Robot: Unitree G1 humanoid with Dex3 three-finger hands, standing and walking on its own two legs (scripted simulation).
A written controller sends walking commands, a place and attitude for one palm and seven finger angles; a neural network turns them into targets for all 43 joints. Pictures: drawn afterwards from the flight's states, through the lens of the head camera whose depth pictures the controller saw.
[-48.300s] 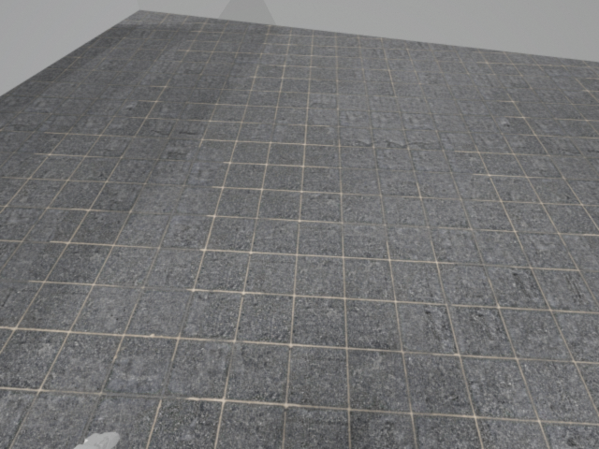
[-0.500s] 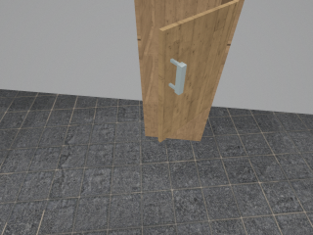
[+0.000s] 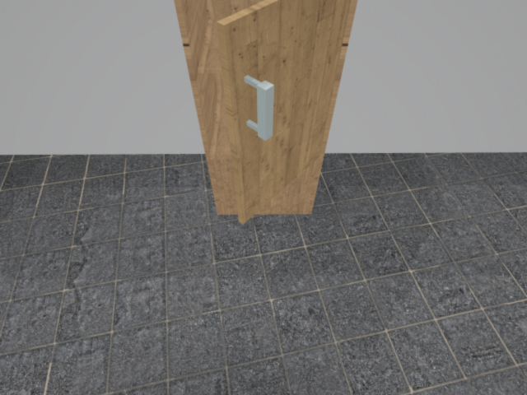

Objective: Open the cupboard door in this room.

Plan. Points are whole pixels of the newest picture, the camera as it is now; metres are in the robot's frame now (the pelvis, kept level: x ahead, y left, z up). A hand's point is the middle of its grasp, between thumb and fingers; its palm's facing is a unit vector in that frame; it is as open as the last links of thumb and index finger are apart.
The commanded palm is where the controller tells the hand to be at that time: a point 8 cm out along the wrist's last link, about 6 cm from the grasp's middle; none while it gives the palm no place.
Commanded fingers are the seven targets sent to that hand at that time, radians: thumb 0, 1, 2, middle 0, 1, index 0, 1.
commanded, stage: walk to a spot facing it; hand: left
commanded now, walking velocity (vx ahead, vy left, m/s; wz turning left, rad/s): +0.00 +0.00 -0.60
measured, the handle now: (257, 108) +0.62 +0.06 +0.06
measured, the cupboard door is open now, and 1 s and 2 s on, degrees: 47 47 47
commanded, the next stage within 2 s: none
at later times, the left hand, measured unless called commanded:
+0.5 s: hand out of the picture +0.09 +0.17 -0.16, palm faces -0.19 -0.95 -0.25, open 7.4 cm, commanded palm none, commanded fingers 0.00 0.90 0.90 -0.20 -0.30 -0.20 -0.30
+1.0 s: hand (222, 332) +0.24 +0.10 -0.16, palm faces -0.56 -0.78 -0.29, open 7.4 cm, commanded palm none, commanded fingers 0.00 0.90 0.90 -0.20 -0.30 -0.20 -0.30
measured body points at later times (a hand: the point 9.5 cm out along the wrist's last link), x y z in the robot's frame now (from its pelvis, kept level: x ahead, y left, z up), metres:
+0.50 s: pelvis +0.01 -0.01 +0.01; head +0.07 -0.03 +0.46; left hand +0.10 +0.22 -0.14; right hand +0.09 -0.29 -0.13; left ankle +0.04 +0.14 -0.68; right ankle +0.00 -0.10 -0.73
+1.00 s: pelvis +0.02 -0.02 -0.01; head +0.06 -0.06 +0.43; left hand +0.27 +0.14 -0.13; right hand -0.12 -0.25 -0.16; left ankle +0.06 +0.14 -0.69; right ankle -0.03 -0.12 -0.73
